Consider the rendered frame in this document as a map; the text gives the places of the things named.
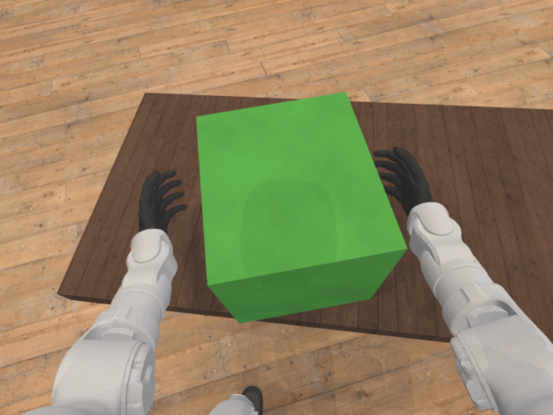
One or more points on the left robot foot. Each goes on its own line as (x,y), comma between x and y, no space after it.
(254,395)

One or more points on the right robot forearm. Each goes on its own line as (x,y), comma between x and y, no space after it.
(468,296)

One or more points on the left robot shin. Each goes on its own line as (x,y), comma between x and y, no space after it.
(241,398)

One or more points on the table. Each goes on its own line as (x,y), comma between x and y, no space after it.
(490,167)

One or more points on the carton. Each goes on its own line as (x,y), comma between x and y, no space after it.
(295,215)

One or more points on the robot left upper arm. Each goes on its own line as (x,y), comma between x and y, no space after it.
(105,377)

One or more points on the left robot forearm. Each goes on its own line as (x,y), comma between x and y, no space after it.
(139,306)

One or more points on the robot right upper arm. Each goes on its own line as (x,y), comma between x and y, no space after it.
(505,367)

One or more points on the left robot hand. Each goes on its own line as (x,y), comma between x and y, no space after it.
(152,212)

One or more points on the right robot hand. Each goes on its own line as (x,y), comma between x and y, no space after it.
(412,188)

